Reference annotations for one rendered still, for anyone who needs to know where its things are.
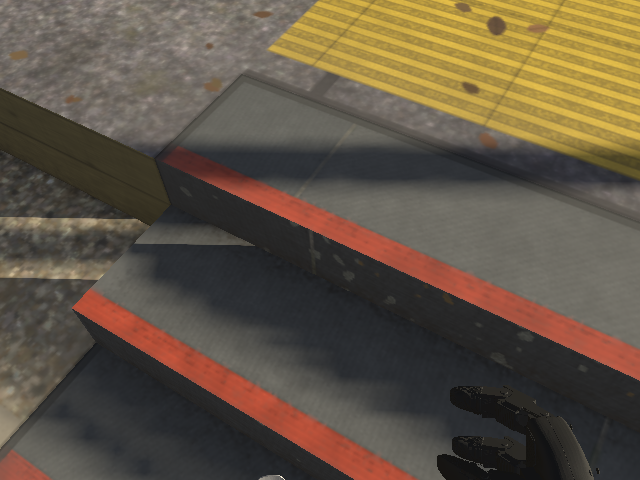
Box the stairs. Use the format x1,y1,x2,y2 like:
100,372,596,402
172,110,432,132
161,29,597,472
0,158,640,480

